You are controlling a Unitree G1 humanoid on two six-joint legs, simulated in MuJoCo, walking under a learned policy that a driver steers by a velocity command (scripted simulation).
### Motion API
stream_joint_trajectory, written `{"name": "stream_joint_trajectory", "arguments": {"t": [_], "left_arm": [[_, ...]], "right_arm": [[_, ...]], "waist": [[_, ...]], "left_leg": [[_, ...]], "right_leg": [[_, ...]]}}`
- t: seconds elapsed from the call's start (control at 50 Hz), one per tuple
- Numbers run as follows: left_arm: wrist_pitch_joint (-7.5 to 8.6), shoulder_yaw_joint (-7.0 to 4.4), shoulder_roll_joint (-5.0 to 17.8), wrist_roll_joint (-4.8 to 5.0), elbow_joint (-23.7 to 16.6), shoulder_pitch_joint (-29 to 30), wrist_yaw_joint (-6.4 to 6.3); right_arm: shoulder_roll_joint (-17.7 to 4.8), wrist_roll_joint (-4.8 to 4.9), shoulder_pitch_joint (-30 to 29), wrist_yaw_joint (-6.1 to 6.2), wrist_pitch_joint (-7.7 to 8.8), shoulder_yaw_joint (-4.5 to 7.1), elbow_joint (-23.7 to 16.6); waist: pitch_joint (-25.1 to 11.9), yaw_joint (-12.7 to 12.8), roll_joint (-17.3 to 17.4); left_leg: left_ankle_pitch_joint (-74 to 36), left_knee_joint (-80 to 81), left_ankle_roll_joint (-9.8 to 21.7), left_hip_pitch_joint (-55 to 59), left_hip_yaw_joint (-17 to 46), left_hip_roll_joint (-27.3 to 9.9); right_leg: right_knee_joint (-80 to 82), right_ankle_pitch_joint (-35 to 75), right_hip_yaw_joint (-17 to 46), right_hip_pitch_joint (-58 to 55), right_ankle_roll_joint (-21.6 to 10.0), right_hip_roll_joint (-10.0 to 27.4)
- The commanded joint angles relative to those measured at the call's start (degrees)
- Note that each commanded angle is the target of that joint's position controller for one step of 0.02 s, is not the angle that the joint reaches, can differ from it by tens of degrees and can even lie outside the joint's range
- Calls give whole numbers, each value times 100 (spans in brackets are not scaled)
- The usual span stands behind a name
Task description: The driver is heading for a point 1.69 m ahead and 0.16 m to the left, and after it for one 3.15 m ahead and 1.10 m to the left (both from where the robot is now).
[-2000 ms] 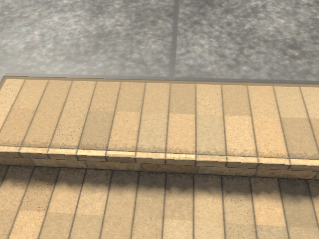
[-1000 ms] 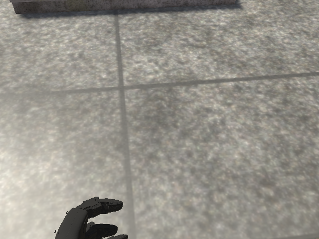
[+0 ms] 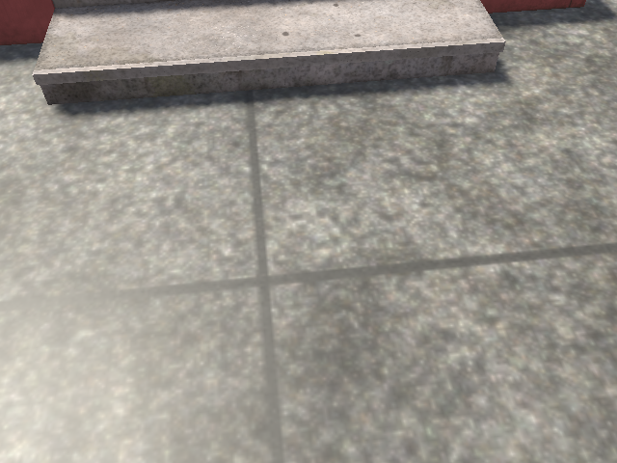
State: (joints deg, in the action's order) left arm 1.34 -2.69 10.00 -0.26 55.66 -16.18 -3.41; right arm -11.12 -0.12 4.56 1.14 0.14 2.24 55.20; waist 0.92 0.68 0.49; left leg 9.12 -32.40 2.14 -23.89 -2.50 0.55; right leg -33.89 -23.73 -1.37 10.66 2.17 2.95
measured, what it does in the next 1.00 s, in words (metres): stands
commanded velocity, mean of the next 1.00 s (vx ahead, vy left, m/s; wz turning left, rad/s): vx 0.00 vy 0.00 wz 0.00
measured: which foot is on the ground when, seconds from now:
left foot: down 0.00-1.00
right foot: down 0.00-1.00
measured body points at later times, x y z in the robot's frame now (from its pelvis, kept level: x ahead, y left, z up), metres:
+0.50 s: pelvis +0.00 -0.01 +0.00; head +0.01 -0.02 +0.45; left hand -0.01 +0.21 -0.15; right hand +0.10 -0.26 -0.14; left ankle +0.09 +0.10 -0.73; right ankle -0.06 -0.14 -0.73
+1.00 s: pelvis +0.01 -0.02 +0.01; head +0.02 -0.02 +0.46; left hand -0.03 +0.20 -0.15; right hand +0.08 -0.26 -0.15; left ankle +0.09 +0.10 -0.73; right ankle -0.06 -0.14 -0.73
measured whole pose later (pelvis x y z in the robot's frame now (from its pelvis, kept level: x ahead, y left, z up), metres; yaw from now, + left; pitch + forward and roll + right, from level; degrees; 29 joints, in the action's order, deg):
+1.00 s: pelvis +0.01 -0.02 +0.01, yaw +1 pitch -1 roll +0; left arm 1.7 -0.7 7.5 -0.4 63.4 -21.0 -2.6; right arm -10.9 0.4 7.4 2.2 -1.0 1.9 64.3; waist 2.0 -0.1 0.4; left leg 9.0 -30.0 0.1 -20.2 -0.7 -0.7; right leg -29.1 -22.7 -2.8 5.5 0.3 1.1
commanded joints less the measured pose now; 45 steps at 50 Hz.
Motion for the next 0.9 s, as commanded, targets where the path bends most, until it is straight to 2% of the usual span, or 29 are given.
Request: {"name": "stream_joint_trajectory", "arguments": {"t": [0.02,0.4,0.9], "left_arm": [[23,-91,483,0,-30,-439,-21],[49,15,275,-20,466,-699,7],[53,125,190,-11,749,-1021,67]], "right_arm": [[-544,12,-216,33,37,108,-223],[-521,42,-119,92,-71,118,340],[-513,54,242,117,-80,51,724]], "waist": [[-348,14,0],[92,-71,-102],[167,-83,-109]], "left_leg": [[-598,455,391,1176,606,-452],[-177,530,205,1322,463,-327],[-594,526,144,1458,432,-302]], "right_leg": [[604,774,42,745,-272,72],[1038,417,42,903,-349,37],[1247,743,2,757,-366,-20]]}}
